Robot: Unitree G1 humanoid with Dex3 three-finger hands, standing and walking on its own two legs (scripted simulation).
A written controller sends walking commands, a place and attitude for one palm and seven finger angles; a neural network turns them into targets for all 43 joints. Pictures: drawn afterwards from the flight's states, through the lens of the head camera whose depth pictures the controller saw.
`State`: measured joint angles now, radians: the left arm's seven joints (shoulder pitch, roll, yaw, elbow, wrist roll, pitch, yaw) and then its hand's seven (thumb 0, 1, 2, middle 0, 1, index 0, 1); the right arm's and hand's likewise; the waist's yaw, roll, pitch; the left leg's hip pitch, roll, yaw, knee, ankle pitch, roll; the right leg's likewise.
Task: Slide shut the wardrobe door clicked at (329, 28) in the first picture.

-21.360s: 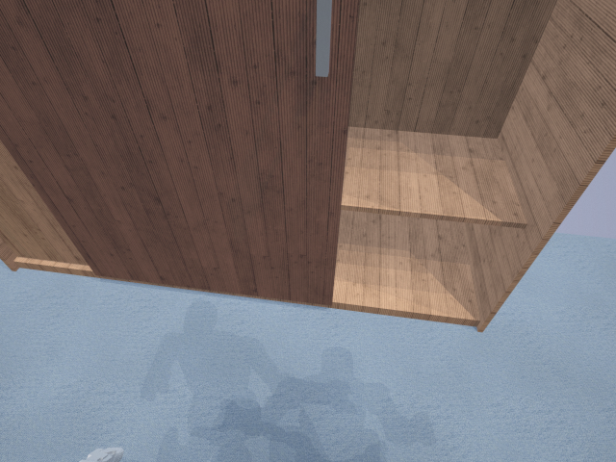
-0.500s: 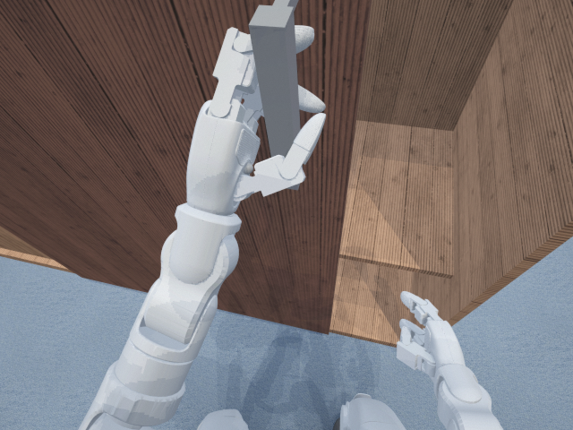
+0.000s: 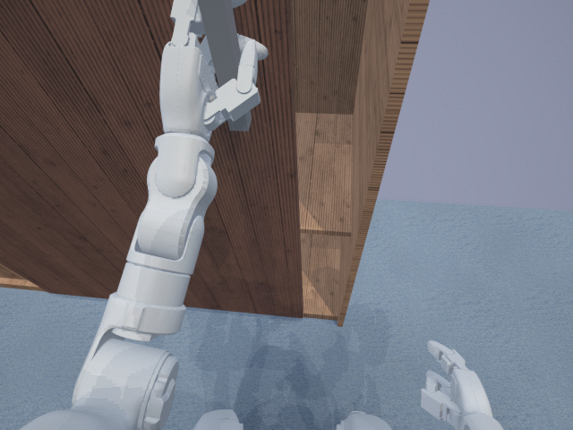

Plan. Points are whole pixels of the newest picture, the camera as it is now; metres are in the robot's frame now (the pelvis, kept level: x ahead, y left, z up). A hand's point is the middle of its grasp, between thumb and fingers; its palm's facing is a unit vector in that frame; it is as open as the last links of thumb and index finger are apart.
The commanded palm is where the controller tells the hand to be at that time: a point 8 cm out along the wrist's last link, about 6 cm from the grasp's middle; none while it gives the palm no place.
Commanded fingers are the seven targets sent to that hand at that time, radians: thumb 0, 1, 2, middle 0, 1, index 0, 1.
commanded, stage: step sideways, sliding the door along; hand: left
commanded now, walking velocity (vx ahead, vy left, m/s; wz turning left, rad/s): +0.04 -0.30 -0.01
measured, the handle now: (232, 48) +0.44 +0.10 +0.27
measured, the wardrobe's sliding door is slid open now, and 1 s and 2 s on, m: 0.12 0.00 0.00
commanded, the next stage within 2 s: stop walking and hold the door there in 0.72 s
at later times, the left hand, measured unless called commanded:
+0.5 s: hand (374, 86) +0.40 -0.04 +0.26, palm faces +0.17 -0.98 -0.10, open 6.5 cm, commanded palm +0.38 -0.06 +0.26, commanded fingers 0.00 0.90 0.90 -0.45 -1.40 -0.45 -1.40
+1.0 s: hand (365, 81) +0.41 -0.04 +0.26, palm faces +0.50 -0.83 -0.25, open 6.6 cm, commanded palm +0.37 +0.01 +0.25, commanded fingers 0.00 0.90 0.90 -0.45 -1.40 -0.45 -1.40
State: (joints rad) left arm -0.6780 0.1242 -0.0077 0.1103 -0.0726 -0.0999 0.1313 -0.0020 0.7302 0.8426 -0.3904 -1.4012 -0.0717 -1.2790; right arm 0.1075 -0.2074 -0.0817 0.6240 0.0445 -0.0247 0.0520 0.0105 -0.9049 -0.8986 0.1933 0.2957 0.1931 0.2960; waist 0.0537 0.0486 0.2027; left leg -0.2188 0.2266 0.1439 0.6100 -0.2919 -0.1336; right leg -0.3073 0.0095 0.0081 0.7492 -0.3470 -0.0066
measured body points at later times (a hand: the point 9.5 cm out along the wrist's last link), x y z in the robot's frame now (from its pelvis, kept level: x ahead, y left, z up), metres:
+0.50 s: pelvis -0.04 -0.18 +0.00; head +0.03 -0.19 +0.44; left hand +0.38 +0.01 +0.26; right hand +0.16 -0.38 -0.13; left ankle -0.06 +0.06 -0.70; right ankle +0.01 -0.20 -0.72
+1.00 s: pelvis +0.00 -0.33 +0.01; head +0.07 -0.36 +0.45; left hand +0.38 +0.01 +0.27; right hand +0.20 -0.56 -0.11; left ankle -0.04 -0.13 -0.66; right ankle +0.03 -0.45 -0.72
